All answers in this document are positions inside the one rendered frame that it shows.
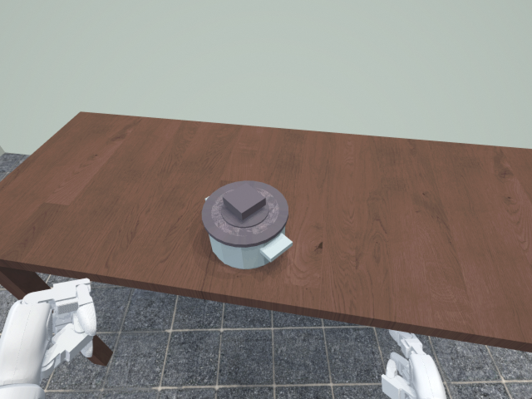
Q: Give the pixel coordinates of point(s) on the robot left hand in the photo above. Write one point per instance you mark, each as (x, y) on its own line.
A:
(29, 326)

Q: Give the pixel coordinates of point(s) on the pot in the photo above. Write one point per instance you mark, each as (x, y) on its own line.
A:
(251, 257)

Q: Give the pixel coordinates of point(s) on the knob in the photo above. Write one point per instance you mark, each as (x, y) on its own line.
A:
(244, 201)

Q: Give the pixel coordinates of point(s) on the robot right hand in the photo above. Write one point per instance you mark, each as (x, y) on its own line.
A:
(420, 377)

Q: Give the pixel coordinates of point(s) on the lid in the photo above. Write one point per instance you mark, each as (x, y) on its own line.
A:
(223, 225)

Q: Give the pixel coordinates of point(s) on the table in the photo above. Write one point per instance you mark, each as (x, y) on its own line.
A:
(418, 236)

